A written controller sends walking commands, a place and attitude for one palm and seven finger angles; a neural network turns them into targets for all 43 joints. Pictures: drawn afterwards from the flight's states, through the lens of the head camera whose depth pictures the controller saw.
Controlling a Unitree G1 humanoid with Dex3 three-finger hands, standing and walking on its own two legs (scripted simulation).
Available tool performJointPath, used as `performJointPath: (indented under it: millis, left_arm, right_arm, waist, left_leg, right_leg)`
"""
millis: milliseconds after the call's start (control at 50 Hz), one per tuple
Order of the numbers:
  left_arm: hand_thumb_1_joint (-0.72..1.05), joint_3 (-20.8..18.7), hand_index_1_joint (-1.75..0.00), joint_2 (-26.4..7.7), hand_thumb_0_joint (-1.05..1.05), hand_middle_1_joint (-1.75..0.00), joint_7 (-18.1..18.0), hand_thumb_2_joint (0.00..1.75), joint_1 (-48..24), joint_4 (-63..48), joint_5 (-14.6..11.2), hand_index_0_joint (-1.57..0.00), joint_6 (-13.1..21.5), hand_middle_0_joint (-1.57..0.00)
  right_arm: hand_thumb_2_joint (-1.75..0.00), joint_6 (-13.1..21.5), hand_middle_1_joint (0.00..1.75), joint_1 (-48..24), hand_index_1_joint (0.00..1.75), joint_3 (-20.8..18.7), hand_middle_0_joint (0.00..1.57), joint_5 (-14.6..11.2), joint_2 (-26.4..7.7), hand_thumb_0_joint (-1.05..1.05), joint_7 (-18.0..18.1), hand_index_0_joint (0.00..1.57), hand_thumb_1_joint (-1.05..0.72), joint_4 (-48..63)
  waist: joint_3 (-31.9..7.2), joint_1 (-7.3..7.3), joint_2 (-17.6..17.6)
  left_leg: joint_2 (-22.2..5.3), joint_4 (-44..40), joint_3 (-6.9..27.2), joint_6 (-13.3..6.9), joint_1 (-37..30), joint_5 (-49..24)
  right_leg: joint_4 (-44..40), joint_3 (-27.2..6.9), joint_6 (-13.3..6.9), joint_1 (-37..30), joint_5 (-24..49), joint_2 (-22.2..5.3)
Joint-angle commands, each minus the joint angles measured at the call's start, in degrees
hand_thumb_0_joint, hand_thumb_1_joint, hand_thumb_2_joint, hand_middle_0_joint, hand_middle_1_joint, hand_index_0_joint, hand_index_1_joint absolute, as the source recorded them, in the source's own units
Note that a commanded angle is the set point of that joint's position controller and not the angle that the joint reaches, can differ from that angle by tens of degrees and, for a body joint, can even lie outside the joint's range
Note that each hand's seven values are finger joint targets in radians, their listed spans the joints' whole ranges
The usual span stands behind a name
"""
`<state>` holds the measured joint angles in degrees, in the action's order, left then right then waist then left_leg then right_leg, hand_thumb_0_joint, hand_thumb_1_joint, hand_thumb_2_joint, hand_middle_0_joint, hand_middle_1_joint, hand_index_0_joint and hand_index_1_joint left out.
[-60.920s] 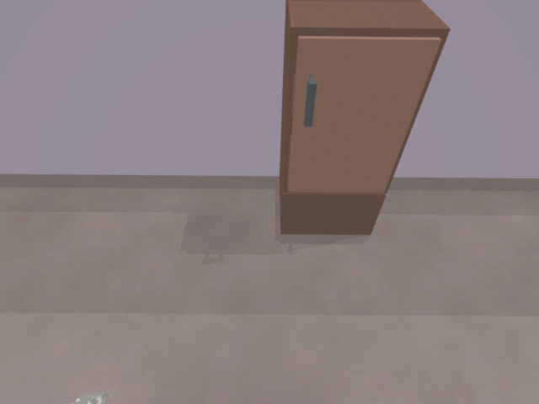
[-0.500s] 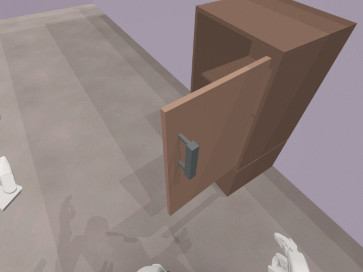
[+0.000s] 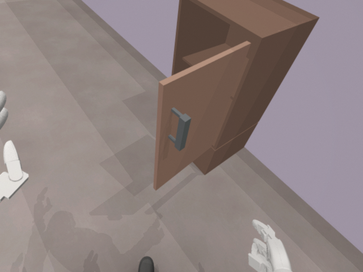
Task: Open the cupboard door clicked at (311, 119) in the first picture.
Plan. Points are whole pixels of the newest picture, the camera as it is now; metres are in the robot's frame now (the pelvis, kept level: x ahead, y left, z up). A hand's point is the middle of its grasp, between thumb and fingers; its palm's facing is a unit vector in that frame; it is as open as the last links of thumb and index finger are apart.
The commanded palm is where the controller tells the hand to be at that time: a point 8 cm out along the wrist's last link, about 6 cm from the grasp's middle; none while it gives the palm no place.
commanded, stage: stop stepping back and stand still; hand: left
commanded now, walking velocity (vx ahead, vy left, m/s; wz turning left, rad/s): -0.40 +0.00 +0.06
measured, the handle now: (177, 129) +0.52 +0.04 -0.04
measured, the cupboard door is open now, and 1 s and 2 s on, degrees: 95 95 95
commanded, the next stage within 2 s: let the arm hang, fingers relaxed in 0.86 s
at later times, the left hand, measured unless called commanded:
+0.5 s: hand (13, 263) +0.11 +0.23 +0.16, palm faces +0.35 -0.81 -0.47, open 7.4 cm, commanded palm +0.07 +0.27 +0.17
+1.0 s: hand (22, 259) +0.12 +0.24 +0.12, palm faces +0.33 -0.81 -0.49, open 7.4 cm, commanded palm none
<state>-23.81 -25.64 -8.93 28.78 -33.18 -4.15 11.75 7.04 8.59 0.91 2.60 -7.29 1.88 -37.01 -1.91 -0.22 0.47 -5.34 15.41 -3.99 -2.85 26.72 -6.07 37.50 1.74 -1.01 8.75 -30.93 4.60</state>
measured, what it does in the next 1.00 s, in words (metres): steps on the spot: right foot, then left foot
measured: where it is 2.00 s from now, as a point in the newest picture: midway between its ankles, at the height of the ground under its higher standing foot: outside the picture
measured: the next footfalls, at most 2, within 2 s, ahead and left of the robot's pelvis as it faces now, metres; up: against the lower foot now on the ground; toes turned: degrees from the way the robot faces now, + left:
right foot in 0.08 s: -0.13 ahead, -0.12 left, +0.00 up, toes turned -2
left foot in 0.20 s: +0.11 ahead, +0.07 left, +0.00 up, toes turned -1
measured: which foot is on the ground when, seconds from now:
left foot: down 0.00-0.10, up 0.12-0.18, down 0.20-0.42, up 0.44-0.54, down 0.56-1.00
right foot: up 0.00-0.06, down 0.08-1.00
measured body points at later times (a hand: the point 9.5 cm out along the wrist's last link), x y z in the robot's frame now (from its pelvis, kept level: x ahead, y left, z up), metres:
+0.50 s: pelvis -0.08 -0.02 -0.01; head -0.11 -0.01 +0.44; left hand +0.09 +0.27 +0.18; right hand +0.01 -0.27 -0.10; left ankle +0.01 +0.08 -0.72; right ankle -0.17 -0.12 -0.74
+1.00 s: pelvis -0.10 -0.02 -0.01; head -0.10 -0.03 +0.44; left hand +0.10 +0.28 +0.15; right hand +0.06 -0.27 -0.10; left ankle -0.01 +0.09 -0.74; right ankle -0.16 -0.12 -0.74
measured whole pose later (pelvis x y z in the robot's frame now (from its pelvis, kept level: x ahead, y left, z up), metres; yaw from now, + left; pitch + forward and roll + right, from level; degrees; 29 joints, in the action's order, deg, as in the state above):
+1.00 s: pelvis -0.10 -0.02 -0.01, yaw -2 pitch +0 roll -1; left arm -19.0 -23.1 -5.7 26.4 -15.8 -0.4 10.4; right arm 7.8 11.8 -0.1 0.3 -13.4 2.5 -40.4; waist -0.9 1.1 -2.7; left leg -0.6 29.4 1.3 -0.3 21.3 7.9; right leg 26.6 0.3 -1.5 6.3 -19.9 3.2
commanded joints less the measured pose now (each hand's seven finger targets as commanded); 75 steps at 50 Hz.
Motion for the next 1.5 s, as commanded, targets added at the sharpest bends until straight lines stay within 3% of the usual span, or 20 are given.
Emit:
performJointPath:
  millis: [0,60,80,100,200,260,300,360,380,420,540,600,680,760,920,940,980,1060,1240,1480]
  left_arm:
    - [0.9,-9.9,-0.3,-12.3,0.0,-0.3,-0.1,0.9,1.5,-14.0,-1.8,-0.2,5.0,-0.2]
    - [0.9,-14.0,-0.3,-17.1,0.0,-0.3,-1.1,0.9,2.8,-14.9,-1.4,-0.2,6.1,-0.2]
    - [0.9,-9.5,-0.3,-12.9,0.0,-0.3,-0.7,0.9,2.3,-12.3,-1.0,-0.2,5.2,-0.2]
    - [0.9,-10.2,-0.3,-12.7,0.0,-0.3,-0.5,0.9,4.5,-10.7,-0.8,-0.2,3.7,-0.2]
    - [0.9,-8.4,-0.3,-10.5,0.0,-0.3,-0.8,0.9,-3.3,-2.8,0.4,-0.2,1.4,-0.2]
    - [0.9,-8.3,-0.3,-10.7,0.0,-0.3,-0.8,0.9,-4.2,-5.4,0.9,-0.2,2.6,-0.2]
    - [0.9,-8.3,-0.3,-10.1,0.0,-0.3,-0.9,0.9,-1.9,-7.0,1.2,-0.2,2.8,-0.2]
    - [0.9,-10.0,-0.3,-11.2,0.0,-0.3,-0.5,0.9,7.4,-7.9,0.7,-0.2,2.6,-0.2]
    - [0.9,-8.8,-0.3,-10.0,0.0,-0.3,-0.3,0.9,7.7,-8.4,0.4,-0.2,2.6,-0.2]
    - [0.9,-8.3,-0.3,-8.9,0.0,-0.3,-0.9,0.9,4.8,-6.0,0.9,-0.2,1.9,-0.2]
    - [0.9,-6.0,-0.3,-8.9,0.0,-0.3,-1.1,0.9,-8.5,-1.2,2.2,-0.2,3.8,-0.2]
    - [0.9,-6.0,-0.3,-8.6,0.0,-0.3,-0.3,0.9,-6.4,-3.6,1.9,-0.2,4.1,-0.2]
    - [0.9,-6.2,-0.3,-7.2,0.0,-0.3,-0.3,0.9,0.2,-5.3,1.8,-0.2,3.6,-0.2]
    - [0.9,-8.2,-0.3,-8.6,0.0,-0.3,-0.5,0.9,4.7,-4.2,1.0,-0.2,2.8,-0.2]
    - [0.9,-5.3,-0.3,-7.9,0.0,-0.3,-0.4,0.9,-3.8,-2.9,1.4,-0.2,2.4,-0.2]
    - [0.9,17.3,-0.3,4.0,0.0,-0.3,7.8,0.9,-3.7,42.0,6.5,-0.2,-6.6,-0.2]
    - [0.9,17.4,-0.3,4.9,0.0,-0.3,8.8,0.9,-4.6,45.5,6.0,-0.2,-10.9,-0.2]
    - [0.9,18.5,-0.3,3.0,0.0,-0.3,8.9,0.9,-11.8,58.8,6.0,-0.2,-10.9,-0.2]
    - [0.9,21.3,-0.3,6.8,0.0,-0.3,7.6,0.9,-9.6,87.0,4.7,-0.2,-12.3,-0.2]
    - [0.9,23.0,-0.3,12.4,0.0,-0.3,6.8,0.9,-3.0,98.4,4.3,-0.2,-11.8,-0.2]
  right_arm:
    - [-0.9,0.1,0.3,-2.1,0.3,-3.6,0.2,-0.2,-10.3,0.0,0.5,0.2,-0.9,7.7]
    - [-0.9,-0.5,0.3,-2.7,0.3,-2.3,0.2,-0.4,-9.8,0.0,0.8,0.2,-0.9,8.0]
    - [-0.9,0.0,0.3,-1.4,0.3,-2.9,0.2,-1.5,-9.9,0.0,1.4,0.2,-0.9,7.8]
    - [-0.9,0.1,0.3,-1.5,0.3,-3.4,0.2,-1.8,-10.9,0.0,1.6,0.2,-0.9,8.4]
    - [-0.9,1.0,0.3,-0.4,0.3,-2.8,0.2,-3.0,-12.5,0.0,3.9,0.2,-0.9,8.0]
    - [-0.9,2.4,0.3,-1.9,0.3,-2.7,0.2,-2.2,-12.5,0.0,4.4,0.2,-0.9,8.5]
    - [-0.9,3.0,0.3,-1.1,0.3,-2.8,0.2,-2.0,-11.9,0.0,4.0,0.2,-0.9,8.9]
    - [-0.9,2.6,0.3,0.0,0.3,-3.5,0.2,-2.4,-10.9,0.0,2.7,0.2,-0.9,9.2]
    - [-0.9,2.1,0.3,0.3,0.3,-3.7,0.2,-2.4,-10.5,0.0,2.4,0.2,-0.9,8.6]
    - [-0.9,1.2,0.3,0.8,0.3,-4.1,0.2,-2.3,-11.1,0.0,2.2,0.2,-0.9,6.9]
    - [-0.9,3.8,0.3,0.2,0.3,-3.8,0.2,-2.7,-12.8,0.0,4.2,0.2,-0.9,6.8]
    - [-0.9,4.4,0.3,0.0,0.3,-2.5,0.2,-2.5,-11.2,0.0,4.0,0.2,-0.9,7.2]
    - [-0.9,4.6,0.3,-1.2,0.3,-2.4,0.2,-2.4,-10.6,0.0,3.2,0.2,-0.9,8.6]
    - [-0.9,3.0,0.3,-0.7,0.3,-3.2,0.2,-2.2,-10.5,0.0,2.7,0.2,-0.9,8.9]
    - [-0.9,2.8,0.3,-0.8,0.3,-2.4,0.2,-2.5,-11.0,0.0,3.9,0.2,-0.9,8.9]
    - [-0.9,3.8,0.3,-4.4,0.3,-5.2,0.2,-2.6,-21.5,0.0,-1.5,0.2,-0.9,-5.3]
    - [-0.9,-0.5,0.3,1.2,0.3,-5.3,0.2,-2.2,-18.3,0.0,-1.1,0.2,-0.9,-6.1]
    - [-0.9,-3.9,0.3,-1.0,0.3,-3.7,0.2,-1.2,-17.3,0.0,-1.1,0.2,-0.9,-7.7]
    - [-0.9,-7.5,0.3,1.4,0.3,-1.5,0.2,-1.0,-11.5,0.0,-0.1,0.2,-0.9,-18.0]
    - [-0.9,-8.3,0.3,9.8,0.3,-2.0,0.2,-1.7,-7.3,0.0,0.9,0.2,-0.9,-26.1]
  waist:
    - [-12.8,0.57,-13.8]
    - [-10.1,0.26,-0.3]
    - [-8.6,-0.86,4.0]
    - [-5.4,-0.78,7.4]
    - [4.6,-1.99,-2.0]
    - [3.3,-0.73,-15.9]
    - [1.1,0.18,-15.4]
    - [-4.0,-0.04,-2.8]
    - [-2.2,-0.41,4.6]
    - [2.5,-0.76,6.9]
    - [3.9,-0.54,-4.1]
    - [-1.0,-0.23,-8.9]
    - [-0.9,0.19,-6.8]
    - [-1.5,-0.45,-0.3]
    - [-0.6,-0.52,-5.0]
    - [1.0,-1.09,-5.9]
    - [-3.6,0.21,1.6]
    - [-0.5,0.08,11.0]
    - [3.0,0.67,-11.0]
    - [6.2,-0.6,-0.4]
  left_leg:
    - [-4.9,-2.1,4.8,5.2,-19.0,13.3]
    - [2.8,22.4,0.0,6.0,-22.9,20.6]
    - [5.3,28.3,1.6,6.2,-22.7,21.6]
    - [5.3,30.9,3.0,5.3,-19.8,19.2]
    - [0.9,12.1,8.7,1.7,-16.3,12.2]
    - [-3.6,-8.4,20.4,2.2,-7.3,42.9]
    - [-2.7,-11.1,17.7,4.3,-1.5,45.0]
    - [4.9,9.8,5.1,4.9,-10.0,27.5]
    - [6.0,21.8,4.4,4.7,-13.0,21.6]
    - [4.9,33.1,5.4,4.6,-7.1,20.1]
    - [-0.4,10.4,10.0,0.6,-18.8,7.3]
    - [-3.8,2.8,17.2,-1.2,-16.5,11.4]
    - [-0.6,-0.1,11.9,0.6,-9.4,29.5]
    - [3.3,12.4,5.9,3.0,-15.2,19.0]
    - [0.7,7.2,8.5,1.6,-19.7,10.7]
    - [-1.3,16.6,12.1,0.1,-9.7,-3.2]
    - [-1.8,17.3,10.9,-0.4,-12.4,-2.3]
    - [0.3,16.8,12.1,-0.5,-9.8,3.4]
    - [1.0,6.4,13.5,0.4,-11.2,14.6]
    - [0.9,8.4,10.7,0.5,-17.5,12.2]
  right_leg:
    - [-21.5,0.7,-2.0,-0.7,9.9,-0.7]
    - [-27.9,-9.2,-5.9,17.1,14.6,-17.1]
    - [-25.7,-8.0,-7.9,19.7,10.8,-17.4]
    - [-23.4,-8.6,-8.2,19.9,13.7,-16.2]
    - [-15.7,-3.3,0.3,13.3,18.0,-6.9]
    - [-8.5,1.3,0.4,4.8,2.0,-0.4]
    - [-8.9,2.6,-0.8,-3.4,0.9,0.9]
    - [-22.7,-5.0,-3.2,2.1,-0.7,-6.4]
    - [-26.9,-13.1,-6.2,11.0,-3.2,-13.1]
    - [-28.0,-18.6,-10.0,16.2,-2.1,-18.9]
    - [-14.6,-6.5,0.6,10.5,19.7,-5.7]
    - [-9.3,-2.3,2.0,4.7,14.7,-2.7]
    - [-16.3,-3.1,0.6,-0.6,11.3,-3.6]
    - [-23.9,-10.5,-2.3,7.0,12.0,-8.8]
    - [-19.1,-4.5,1.2,6.2,19.5,-4.3]
    - [-8.8,-2.3,-0.4,7.5,28.5,-8.6]
    - [-9.6,-4.9,-1.4,6.8,24.4,-8.7]
    - [-11.3,-6.9,-3.0,6.5,23.4,-9.8]
    - [-16.3,-6.6,-2.5,1.2,13.8,-8.4]
    - [-20.3,-5.3,-2.6,5.1,14.5,-9.1]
